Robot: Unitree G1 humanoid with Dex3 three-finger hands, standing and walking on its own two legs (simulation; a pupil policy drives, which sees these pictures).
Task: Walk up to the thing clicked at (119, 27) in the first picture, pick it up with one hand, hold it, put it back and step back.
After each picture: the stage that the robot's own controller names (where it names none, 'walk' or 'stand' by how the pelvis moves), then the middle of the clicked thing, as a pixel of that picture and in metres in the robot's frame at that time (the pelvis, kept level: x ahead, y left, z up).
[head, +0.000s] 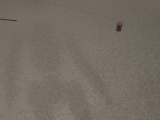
stand; (119, 26) +1.83 -0.61 -0.72
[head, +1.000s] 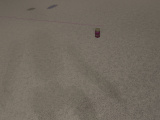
walk; (97, 32) +1.76 -0.16 -0.69
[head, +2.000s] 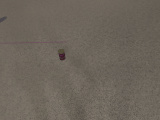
walk; (61, 54) +1.21 +0.23 -0.71
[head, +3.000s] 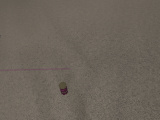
walk; (63, 88) +0.79 +0.20 -0.72
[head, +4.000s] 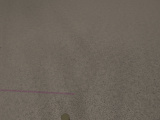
walk; out of the picture +0.53 +0.15 -0.72
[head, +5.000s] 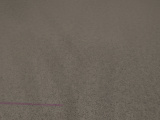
stand; out of the picture +0.40 +0.15 -0.71
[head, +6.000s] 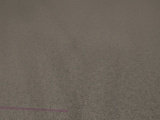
stand; out of the picture +0.37 +0.14 -0.72
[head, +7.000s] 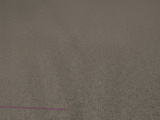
stand; out of the picture +0.37 +0.14 -0.73
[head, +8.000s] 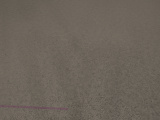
stand; out of the picture +0.37 +0.15 -0.73
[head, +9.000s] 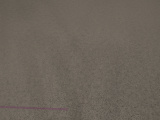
stand; out of the picture +0.37 +0.15 -0.73
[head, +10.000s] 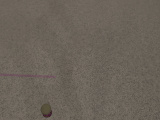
go down; (46, 110) +0.40 +0.15 -0.62
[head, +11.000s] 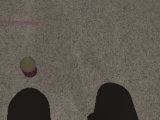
go down; (29, 67) +0.45 +0.19 -0.31
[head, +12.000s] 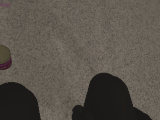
close in; (1, 58) +0.45 +0.21 -0.26
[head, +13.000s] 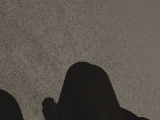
close; out of the picture +0.44 +0.24 -0.22
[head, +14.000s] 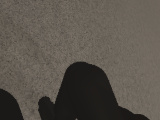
close; out of the picture +0.43 +0.25 -0.23
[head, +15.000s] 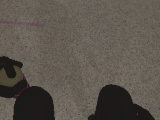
lift; (15, 83) +0.33 +0.22 -0.10
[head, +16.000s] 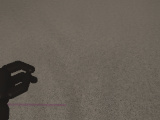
go down; out of the picture +0.30 +0.08 -0.69
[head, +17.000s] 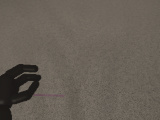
go down; out of the picture +0.29 +0.09 -0.70
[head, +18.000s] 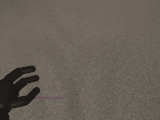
stand; out of the picture +0.27 +0.09 -0.69
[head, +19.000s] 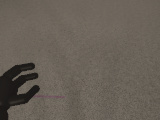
stand; out of the picture +0.28 +0.09 -0.70
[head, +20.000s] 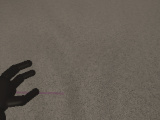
stand; out of the picture +0.28 +0.08 -0.68
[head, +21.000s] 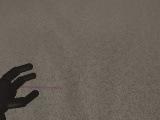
stand; out of the picture +0.28 +0.09 -0.67
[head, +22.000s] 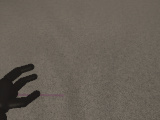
stand; out of the picture +0.26 +0.08 -0.68
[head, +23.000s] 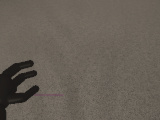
stand; out of the picture +0.27 +0.09 -0.69
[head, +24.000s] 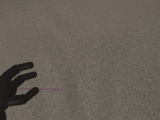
stand; out of the picture +0.27 +0.08 -0.67
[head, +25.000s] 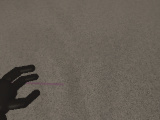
stand; out of the picture +0.27 +0.08 -0.65
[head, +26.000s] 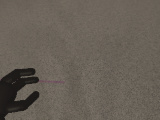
stand; out of the picture +0.28 +0.08 -0.64
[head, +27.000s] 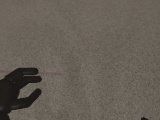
stand; out of the picture +0.29 +0.09 -0.61
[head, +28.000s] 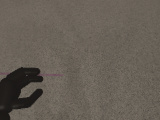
hold; out of the picture +0.28 +0.09 -0.62
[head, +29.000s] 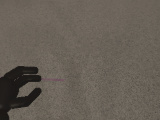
hold; out of the picture +0.27 +0.08 -0.63
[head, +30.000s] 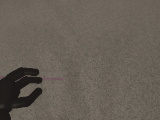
hold; out of the picture +0.28 +0.08 -0.63
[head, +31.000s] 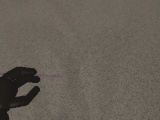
close; out of the picture +0.27 +0.08 -0.62
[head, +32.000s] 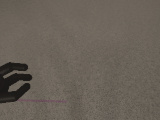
hold; out of the picture +0.26 +0.08 -0.70
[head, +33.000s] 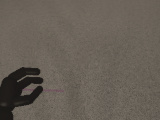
close; out of the picture +0.26 +0.09 -0.69
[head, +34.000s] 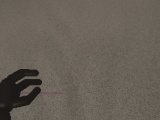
close; out of the picture +0.26 +0.09 -0.68
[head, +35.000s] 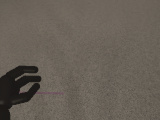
close; out of the picture +0.26 +0.08 -0.68
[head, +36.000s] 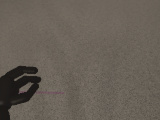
close; out of the picture +0.26 +0.08 -0.69
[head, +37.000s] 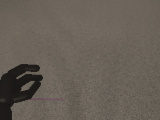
close; out of the picture +0.25 +0.09 -0.70
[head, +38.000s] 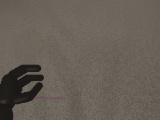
close; out of the picture +0.26 +0.08 -0.70
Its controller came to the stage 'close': yes
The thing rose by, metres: 0.22
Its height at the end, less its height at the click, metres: -0.02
